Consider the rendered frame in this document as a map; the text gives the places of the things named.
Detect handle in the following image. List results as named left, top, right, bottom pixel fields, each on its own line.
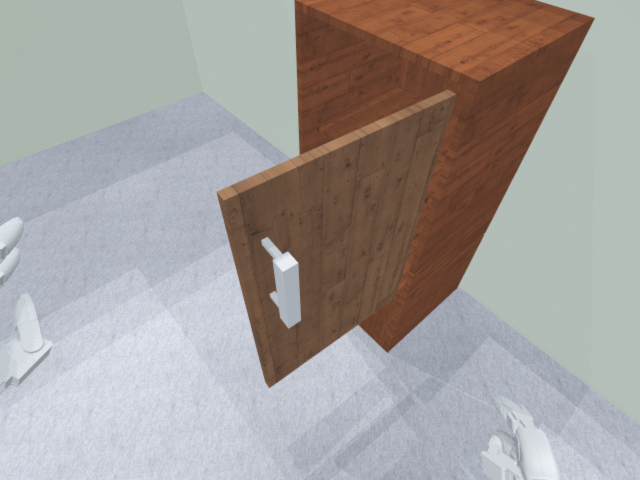
left=261, top=237, right=301, bottom=329

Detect cupboard door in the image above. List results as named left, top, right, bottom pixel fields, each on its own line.
left=217, top=90, right=457, bottom=388

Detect robot left hand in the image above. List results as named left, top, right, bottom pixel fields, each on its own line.
left=0, top=217, right=52, bottom=394

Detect robot right hand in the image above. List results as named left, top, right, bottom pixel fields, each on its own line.
left=481, top=395, right=561, bottom=480

